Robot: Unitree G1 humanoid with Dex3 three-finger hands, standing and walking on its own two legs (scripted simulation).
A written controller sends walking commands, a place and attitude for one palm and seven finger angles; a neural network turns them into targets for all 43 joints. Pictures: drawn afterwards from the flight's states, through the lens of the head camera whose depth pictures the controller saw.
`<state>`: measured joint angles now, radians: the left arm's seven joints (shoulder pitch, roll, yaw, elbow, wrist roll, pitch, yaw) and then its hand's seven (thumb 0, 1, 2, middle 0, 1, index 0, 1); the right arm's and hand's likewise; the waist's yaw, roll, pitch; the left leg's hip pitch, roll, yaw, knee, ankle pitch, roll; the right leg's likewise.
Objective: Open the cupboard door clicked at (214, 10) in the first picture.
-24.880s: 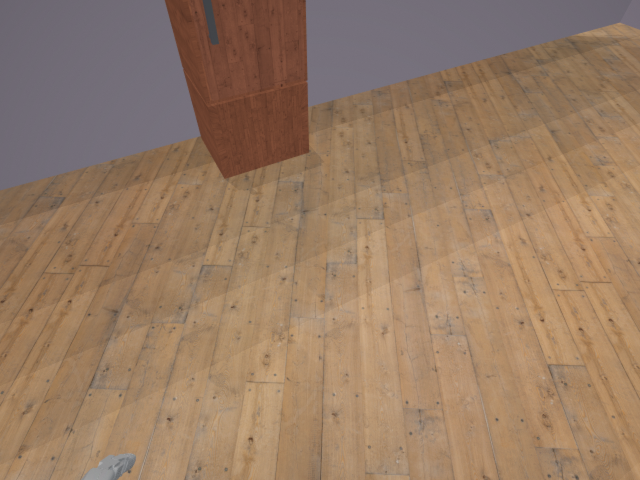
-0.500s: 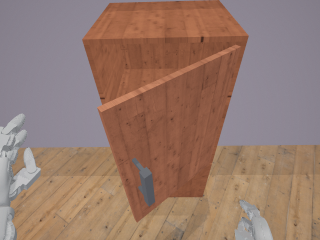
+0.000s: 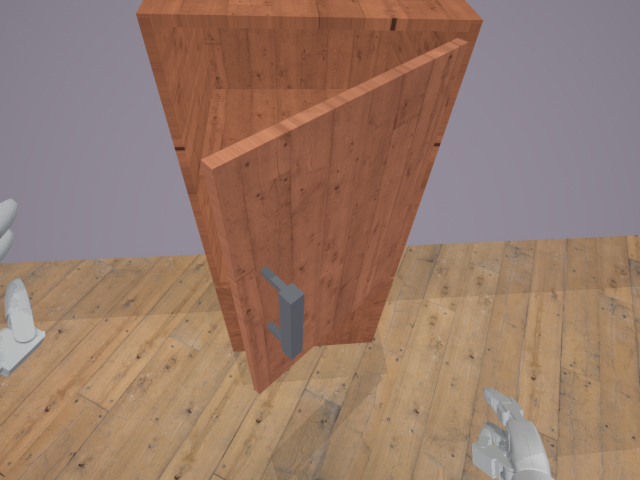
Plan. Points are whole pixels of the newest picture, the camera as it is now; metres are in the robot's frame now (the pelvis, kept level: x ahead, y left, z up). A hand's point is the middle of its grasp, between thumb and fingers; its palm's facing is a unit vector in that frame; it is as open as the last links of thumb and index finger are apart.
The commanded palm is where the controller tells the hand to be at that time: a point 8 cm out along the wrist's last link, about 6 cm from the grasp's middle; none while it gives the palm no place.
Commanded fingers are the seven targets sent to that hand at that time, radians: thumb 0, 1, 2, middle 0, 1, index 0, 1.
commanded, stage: step back with the hand held close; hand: left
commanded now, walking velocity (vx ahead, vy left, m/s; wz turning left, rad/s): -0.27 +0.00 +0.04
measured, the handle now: (281, 314) +0.34 +0.08 -0.02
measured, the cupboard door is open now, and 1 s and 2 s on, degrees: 39 39 39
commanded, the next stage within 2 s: stop stepping back and stand still in 0.44 s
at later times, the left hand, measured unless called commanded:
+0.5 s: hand out of the picture +0.07 +0.29 +0.17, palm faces +0.56 -0.70 -0.45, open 7.5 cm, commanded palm -0.01 +0.31 +0.18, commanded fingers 0.00 0.90 0.90 -0.20 -0.30 -0.20 -0.30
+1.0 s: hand out of the picture +0.02 +0.24 +0.16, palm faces +0.48 -0.79 -0.39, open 7.5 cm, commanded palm -0.05 +0.27 +0.18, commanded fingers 0.00 0.90 0.90 -0.20 -0.30 -0.20 -0.30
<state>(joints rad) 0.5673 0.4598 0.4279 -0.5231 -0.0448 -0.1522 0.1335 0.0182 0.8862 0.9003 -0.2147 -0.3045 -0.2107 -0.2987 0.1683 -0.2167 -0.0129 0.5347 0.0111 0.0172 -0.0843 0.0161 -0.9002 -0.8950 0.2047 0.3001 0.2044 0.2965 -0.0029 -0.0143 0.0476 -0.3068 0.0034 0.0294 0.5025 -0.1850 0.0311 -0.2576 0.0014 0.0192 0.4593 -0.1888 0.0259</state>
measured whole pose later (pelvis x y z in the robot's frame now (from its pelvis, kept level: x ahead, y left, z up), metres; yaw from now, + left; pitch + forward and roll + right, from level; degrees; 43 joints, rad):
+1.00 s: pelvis -0.19 -0.03 -0.01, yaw -1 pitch -2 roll +1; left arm 0.45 0.40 0.43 -0.35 -0.05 -0.17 0.16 0.02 0.89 0.90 -0.21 -0.30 -0.21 -0.30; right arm 0.24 -0.25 -0.02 0.67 0.01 -0.10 -0.06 0.02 -0.90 -0.89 0.21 0.30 0.20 0.30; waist -0.02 -0.02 -0.05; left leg -0.33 -0.03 0.08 0.56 -0.20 0.06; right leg -0.23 0.01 0.01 0.86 -0.51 0.04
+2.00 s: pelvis -0.25 -0.02 +0.00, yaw -1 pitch -1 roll +0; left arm 0.50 0.37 0.38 -0.44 -0.01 -0.18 0.16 0.02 0.89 0.90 -0.21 -0.30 -0.21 -0.30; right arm 0.25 -0.20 0.01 0.63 0.00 -0.13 -0.07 0.02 -0.90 -0.89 0.21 0.30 0.21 0.30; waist 0.02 -0.02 0.04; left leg -0.16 -0.01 0.06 0.45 -0.28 0.03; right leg -0.27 -0.01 -0.04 0.42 -0.14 -0.01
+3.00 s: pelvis -0.25 -0.04 +0.00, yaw +1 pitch -1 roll +0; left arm 0.21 0.27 0.02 1.11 0.02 0.01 0.01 0.01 0.92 0.90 -0.20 -0.30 -0.20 -0.30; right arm 0.29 -0.24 -0.01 1.09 -0.03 0.02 -0.01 0.01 -0.90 -0.89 0.20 0.30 0.20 0.30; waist 0.00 0.03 0.06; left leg -0.15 0.00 0.02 0.43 -0.26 0.01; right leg -0.25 0.00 -0.08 0.41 -0.14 -0.04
